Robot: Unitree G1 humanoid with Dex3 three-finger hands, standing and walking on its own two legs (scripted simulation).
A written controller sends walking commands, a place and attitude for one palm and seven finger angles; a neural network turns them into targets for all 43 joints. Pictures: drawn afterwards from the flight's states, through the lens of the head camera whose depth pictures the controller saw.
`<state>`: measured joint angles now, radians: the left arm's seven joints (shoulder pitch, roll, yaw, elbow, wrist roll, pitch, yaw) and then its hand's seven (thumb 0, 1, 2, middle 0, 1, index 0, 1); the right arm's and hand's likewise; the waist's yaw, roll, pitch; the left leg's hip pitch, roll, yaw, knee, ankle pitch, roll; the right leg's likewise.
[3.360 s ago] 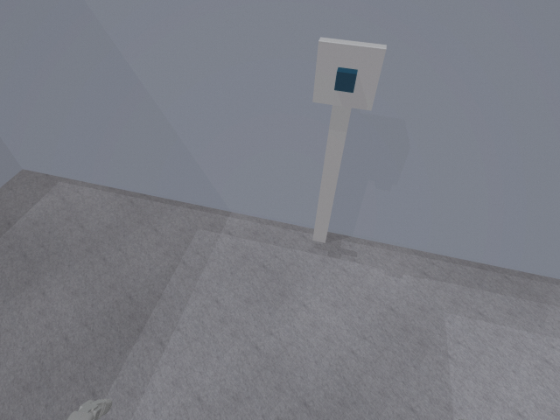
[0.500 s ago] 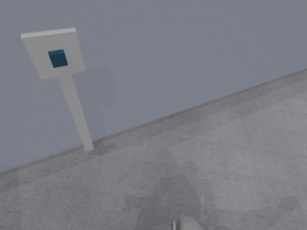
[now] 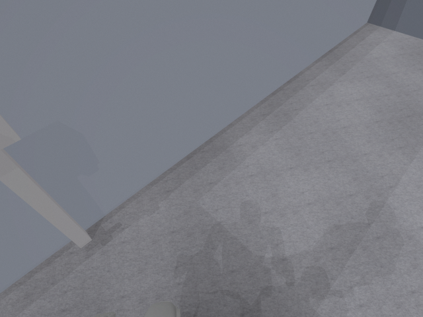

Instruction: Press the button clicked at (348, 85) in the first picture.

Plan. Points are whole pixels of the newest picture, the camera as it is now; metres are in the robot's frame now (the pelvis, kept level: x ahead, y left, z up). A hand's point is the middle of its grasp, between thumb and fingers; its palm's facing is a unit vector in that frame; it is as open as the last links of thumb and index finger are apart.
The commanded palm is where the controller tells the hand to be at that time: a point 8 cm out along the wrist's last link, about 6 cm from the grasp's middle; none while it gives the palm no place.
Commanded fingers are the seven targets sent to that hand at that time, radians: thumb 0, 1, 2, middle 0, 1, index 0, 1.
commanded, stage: walk to a spot facing it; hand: left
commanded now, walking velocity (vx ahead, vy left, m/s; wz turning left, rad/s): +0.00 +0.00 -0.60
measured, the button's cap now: out of the picture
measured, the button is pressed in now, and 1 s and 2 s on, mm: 0 0 0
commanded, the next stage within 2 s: turn to face it in 1.48 s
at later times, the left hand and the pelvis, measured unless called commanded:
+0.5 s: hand out of the picture +0.09 +0.24 -0.17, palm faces -0.23 -0.95 -0.20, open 7.4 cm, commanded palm none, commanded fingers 0.00 0.90 0.90 -0.20 -0.30 -0.20 -0.30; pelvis -0.02 +0.05 +0.01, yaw -18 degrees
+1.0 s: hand out of the picture +0.14 +0.12 -0.14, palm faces -0.52 -0.82 -0.23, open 7.4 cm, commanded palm none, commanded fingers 0.00 0.90 0.90 -0.20 -0.30 -0.20 -0.30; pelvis -0.02 +0.00 +0.01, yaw -35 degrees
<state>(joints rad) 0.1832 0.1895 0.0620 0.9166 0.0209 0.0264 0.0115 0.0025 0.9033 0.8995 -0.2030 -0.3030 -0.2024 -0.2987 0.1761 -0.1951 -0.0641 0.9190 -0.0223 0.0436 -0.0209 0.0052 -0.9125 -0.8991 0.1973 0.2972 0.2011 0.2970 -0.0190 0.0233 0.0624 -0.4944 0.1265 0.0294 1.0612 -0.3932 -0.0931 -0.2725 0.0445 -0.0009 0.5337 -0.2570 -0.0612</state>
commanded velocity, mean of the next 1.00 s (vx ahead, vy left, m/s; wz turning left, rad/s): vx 0.09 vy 0.00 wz -0.57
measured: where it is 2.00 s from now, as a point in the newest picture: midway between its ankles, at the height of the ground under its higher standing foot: outside the picture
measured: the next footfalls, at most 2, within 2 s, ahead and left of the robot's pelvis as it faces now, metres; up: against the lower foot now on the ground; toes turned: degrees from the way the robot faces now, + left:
left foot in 0.22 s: +0.06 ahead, +0.15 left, +0.00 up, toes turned -5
right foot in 0.68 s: -0.06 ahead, -0.09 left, +0.00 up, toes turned -32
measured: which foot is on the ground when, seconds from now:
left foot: up 0.00-0.20, down 0.22-0.68, up 0.70-1.00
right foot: down 0.00-0.22, up 0.24-0.66, down 0.68-1.00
